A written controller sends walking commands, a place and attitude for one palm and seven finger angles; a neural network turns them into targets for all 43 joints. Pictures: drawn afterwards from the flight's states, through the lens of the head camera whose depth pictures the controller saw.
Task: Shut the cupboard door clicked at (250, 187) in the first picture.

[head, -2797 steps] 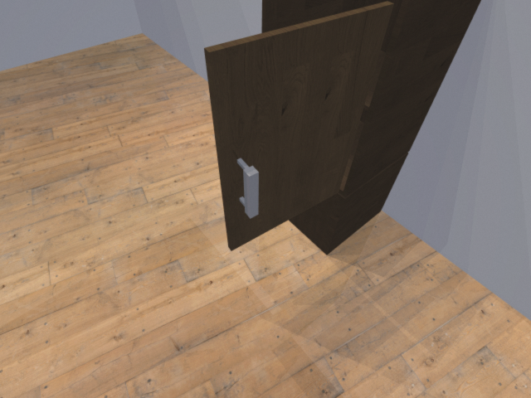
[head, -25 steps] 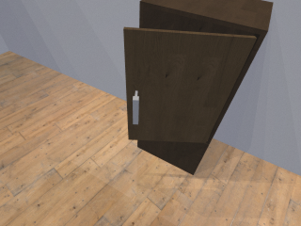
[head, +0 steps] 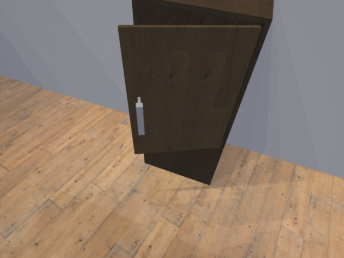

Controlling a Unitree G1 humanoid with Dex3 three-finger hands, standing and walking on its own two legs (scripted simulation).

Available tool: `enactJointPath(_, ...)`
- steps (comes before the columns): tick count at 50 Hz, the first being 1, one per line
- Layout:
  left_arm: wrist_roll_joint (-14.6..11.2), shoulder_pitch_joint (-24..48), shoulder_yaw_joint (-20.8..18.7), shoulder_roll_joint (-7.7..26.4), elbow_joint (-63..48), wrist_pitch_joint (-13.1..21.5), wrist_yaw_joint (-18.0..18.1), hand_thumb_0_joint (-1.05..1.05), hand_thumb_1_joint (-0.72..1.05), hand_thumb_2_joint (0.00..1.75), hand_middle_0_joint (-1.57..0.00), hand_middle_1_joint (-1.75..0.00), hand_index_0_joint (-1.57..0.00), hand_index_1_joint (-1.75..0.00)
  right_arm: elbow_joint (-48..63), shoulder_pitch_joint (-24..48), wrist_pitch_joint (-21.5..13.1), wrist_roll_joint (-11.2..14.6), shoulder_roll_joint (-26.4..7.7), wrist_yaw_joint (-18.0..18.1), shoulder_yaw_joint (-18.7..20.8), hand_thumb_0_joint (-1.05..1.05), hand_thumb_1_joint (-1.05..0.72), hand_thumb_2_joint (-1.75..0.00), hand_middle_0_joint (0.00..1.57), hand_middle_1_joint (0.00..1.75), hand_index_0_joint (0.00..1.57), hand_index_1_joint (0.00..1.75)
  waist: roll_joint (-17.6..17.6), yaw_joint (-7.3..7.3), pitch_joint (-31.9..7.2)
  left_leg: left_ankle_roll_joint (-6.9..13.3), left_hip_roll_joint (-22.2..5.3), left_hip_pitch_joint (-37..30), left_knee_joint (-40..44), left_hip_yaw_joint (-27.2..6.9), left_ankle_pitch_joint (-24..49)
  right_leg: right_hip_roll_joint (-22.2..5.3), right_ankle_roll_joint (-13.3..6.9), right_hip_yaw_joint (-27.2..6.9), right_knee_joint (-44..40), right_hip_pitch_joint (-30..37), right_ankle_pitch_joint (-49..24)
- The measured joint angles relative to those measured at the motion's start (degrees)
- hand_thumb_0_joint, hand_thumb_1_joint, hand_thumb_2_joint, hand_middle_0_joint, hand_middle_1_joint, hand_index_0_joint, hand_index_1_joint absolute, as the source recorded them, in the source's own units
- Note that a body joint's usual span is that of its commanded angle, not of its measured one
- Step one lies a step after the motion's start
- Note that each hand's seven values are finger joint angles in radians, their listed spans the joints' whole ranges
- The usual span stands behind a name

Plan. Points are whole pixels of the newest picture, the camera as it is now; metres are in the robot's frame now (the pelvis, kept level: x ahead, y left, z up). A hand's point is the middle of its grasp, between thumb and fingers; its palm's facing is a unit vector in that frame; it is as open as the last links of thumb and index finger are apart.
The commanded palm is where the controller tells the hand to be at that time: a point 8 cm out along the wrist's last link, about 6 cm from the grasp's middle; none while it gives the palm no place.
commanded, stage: come to a stop and stand still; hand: left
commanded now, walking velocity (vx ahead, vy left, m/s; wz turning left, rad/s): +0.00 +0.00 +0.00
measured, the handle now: (140, 116) +0.62 +0.14 -0.07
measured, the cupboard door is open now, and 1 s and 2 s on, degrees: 28 28 28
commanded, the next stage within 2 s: look again from close up in 0.18 s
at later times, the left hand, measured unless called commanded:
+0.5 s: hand out of the picture -0.07 +0.15 -0.17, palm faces +0.07 -0.99 -0.15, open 7.4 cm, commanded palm none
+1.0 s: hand out of the picture -0.02 +0.14 -0.18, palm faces +0.06 -0.98 -0.17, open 7.4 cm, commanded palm none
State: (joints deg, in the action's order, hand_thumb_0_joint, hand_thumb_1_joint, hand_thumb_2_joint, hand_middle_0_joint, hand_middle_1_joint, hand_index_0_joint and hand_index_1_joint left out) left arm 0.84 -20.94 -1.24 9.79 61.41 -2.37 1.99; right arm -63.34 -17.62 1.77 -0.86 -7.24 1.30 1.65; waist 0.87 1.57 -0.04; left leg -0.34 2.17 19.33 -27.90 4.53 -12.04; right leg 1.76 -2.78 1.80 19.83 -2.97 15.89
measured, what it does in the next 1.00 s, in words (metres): stands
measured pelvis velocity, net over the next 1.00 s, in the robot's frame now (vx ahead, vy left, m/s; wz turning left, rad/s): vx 0.02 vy -0.02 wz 0.03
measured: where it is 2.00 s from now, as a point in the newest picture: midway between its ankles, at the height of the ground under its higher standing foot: outside the picture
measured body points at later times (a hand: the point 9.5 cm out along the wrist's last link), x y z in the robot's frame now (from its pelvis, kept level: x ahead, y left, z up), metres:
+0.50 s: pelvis +0.01 +0.00 +0.00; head +0.02 +0.01 +0.45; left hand -0.07 +0.20 -0.16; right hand +0.00 -0.21 -0.16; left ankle +0.06 +0.08 -0.74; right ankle -0.06 -0.11 -0.74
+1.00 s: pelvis +0.02 -0.02 +0.00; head +0.02 -0.02 +0.45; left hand -0.02 +0.19 -0.16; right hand +0.00 -0.23 -0.17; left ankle +0.07 +0.08 -0.74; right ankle -0.06 -0.11 -0.74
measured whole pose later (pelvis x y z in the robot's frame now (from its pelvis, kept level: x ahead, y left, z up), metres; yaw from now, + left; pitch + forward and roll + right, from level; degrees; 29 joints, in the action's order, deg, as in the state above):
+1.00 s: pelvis +0.02 -0.02 +0.00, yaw +2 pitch -1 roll +1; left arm 0.8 -20.8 0.2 6.1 63.5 0.4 2.6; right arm -67.2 -16.5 0.0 -0.6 -6.8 1.9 0.2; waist 0.6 0.8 1.2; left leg 2.7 2.6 14.5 -23.1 2.6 -7.8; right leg 0.6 -2.0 3.1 23.2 -2.9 19.6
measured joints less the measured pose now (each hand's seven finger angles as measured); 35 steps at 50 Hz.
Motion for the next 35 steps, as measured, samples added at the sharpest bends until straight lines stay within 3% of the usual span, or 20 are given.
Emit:
enactJointPath(3, -0.2, -1.3, 0.8, -2.1, 1.7, 0.7, 0.2, 0.00, 0.90, 0.90, -0.19, -0.30, -0.20, -0.30, -0.8, -1.4, -0.7, 0.2, 0.8, -0.2, -0.4, 0.01, -0.91, -0.90, 0.21, 0.30, 0.20, 0.30, -1.3, 0.48, 0.9, 0.5, -2.4, -0.9, -2.1, -1.8, 1.4, 1.4, 1.3, 0.7, 2.4, -0.5, 1.4)
enactJointPath(6, -0.3, -0.9, 1.2, -3.4, 2.9, 0.8, 0.0, 0.00, 0.90, 0.90, -0.19, -0.30, -0.20, -0.30, -2.6, -2.1, -1.2, 0.3, 2.3, 0.4, -0.8, 0.01, -0.91, -0.90, 0.20, 0.30, 0.20, 0.30, 0.3, 0.10, 2.0, 4.2, -0.9, -1.7, -1.6, -1.3, 1.9, -0.1, 2.2, 0.5, 5.5, -1.3, 3.4)
enactJointPath(8, -0.3, -0.8, 1.3, -4.2, 3.0, 0.9, -0.1, 0.00, 0.90, 0.90, -0.19, -0.30, -0.20, -0.30, -3.4, -2.4, -1.2, 0.4, 3.1, 0.6, -1.0, 0.01, -0.91, -0.90, 0.20, 0.30, 0.20, 0.30, 1.2, -0.59, 2.1, 5.0, 0.2, -2.5, 0.8, -0.6, 2.7, -1.3, 2.5, 0.1, 6.0, -2.0, 3.6)
enactJointPath(15, 0.0, -2.1, 1.2, -5.3, 2.5, 2.3, 0.4, 0.00, 0.90, 0.90, -0.20, -0.30, -0.20, -0.30, -3.9, -0.9, -1.4, 0.6, 3.8, 0.7, -0.5, 0.01, -0.91, -0.90, 0.21, 0.30, 0.20, 0.30, 1.1, -1.59, 1.8, 5.0, 2.1, -4.2, 8.5, -0.7, 7.2, -2.9, 2.8, 0.3, 3.1, -2.4, 2.0)
enactJointPath(25, 0.1, -3.7, 1.4, -4.5, 3.7, 2.5, 1.0, 0.00, 0.90, 0.90, -0.19, -0.30, -0.20, -0.30, -3.5, 1.9, -1.9, 0.7, 0.5, 1.1, -0.5, 0.03, -0.93, -0.90, 0.20, 0.30, 0.20, 0.30, 0.1, -1.36, 1.7, 4.7, 1.6, -5.0, 7.7, -0.9, 6.4, -2.4, 2.5, 0.4, 2.5, -0.9, 2.1)
enactJointPath(35, 0.1, -1.9, 1.6, -3.8, 2.9, 2.8, 0.9, 0.00, 0.90, 0.90, -0.19, -0.30, -0.20, -0.30, -3.2, 2.6, -1.9, 0.6, -0.7, 0.9, -0.9, 0.02, -0.93, -0.90, 0.20, 0.30, 0.20, 0.30, -0.2, -1.51, 1.2, 4.1, 1.2, -5.5, 7.2, -1.2, 5.9, -2.0, 1.9, 0.6, 2.6, -0.2, 2.5)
